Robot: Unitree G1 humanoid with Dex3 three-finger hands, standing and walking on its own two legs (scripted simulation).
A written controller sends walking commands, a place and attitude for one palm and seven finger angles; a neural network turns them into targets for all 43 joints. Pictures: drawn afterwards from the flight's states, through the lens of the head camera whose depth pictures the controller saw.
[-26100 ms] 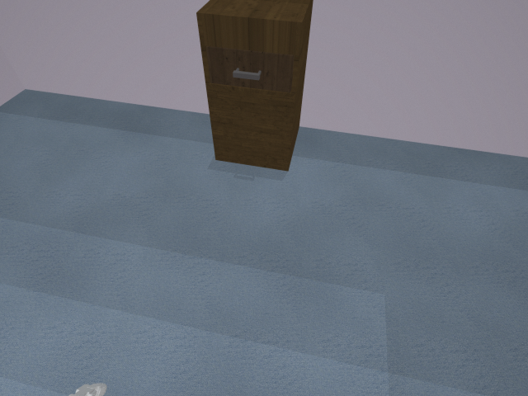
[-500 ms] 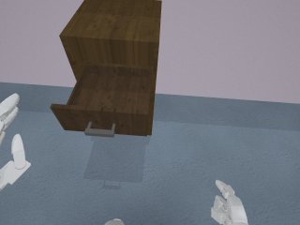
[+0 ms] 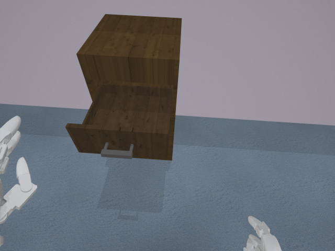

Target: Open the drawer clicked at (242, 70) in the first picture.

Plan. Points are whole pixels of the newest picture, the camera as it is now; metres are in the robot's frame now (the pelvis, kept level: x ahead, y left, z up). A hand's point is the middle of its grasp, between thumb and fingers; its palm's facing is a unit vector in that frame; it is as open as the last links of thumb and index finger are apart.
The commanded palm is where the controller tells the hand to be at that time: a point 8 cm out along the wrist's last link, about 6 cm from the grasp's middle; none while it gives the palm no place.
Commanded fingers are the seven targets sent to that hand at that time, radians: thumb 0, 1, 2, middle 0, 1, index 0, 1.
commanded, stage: stop stepping back and stand still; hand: left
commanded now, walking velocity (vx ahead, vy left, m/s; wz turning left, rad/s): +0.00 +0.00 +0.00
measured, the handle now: (118, 149) +0.51 +0.21 -0.19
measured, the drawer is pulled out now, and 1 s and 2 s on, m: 0.29 0.29 0.29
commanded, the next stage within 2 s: let the arm hang, fingers relaxed in 0.60 s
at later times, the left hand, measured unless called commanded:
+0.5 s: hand (37, 165) +0.23 +0.25 +0.15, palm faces +0.28 -0.84 -0.47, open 7.4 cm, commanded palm +0.17 +0.30 +0.18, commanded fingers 0.00 0.90 0.90 -0.20 -0.30 -0.20 -0.30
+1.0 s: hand out of the picture +0.09 +0.19 -0.17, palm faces +0.00 -0.98 -0.18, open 7.2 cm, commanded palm none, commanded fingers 0.00 0.90 0.90 -0.20 -0.30 -0.20 -0.30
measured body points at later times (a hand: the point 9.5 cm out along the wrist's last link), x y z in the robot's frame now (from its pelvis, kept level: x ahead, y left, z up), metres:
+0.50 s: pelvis +0.04 +0.02 +0.00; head +0.08 +0.03 +0.45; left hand +0.21 +0.29 +0.18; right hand +0.22 -0.21 -0.08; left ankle +0.00 +0.12 -0.74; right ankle +0.05 -0.09 -0.74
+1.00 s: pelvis +0.03 +0.02 +0.00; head +0.05 +0.03 +0.45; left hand +0.09 +0.24 -0.15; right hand +0.09 -0.22 -0.14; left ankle +0.00 +0.12 -0.74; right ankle +0.05 -0.09 -0.74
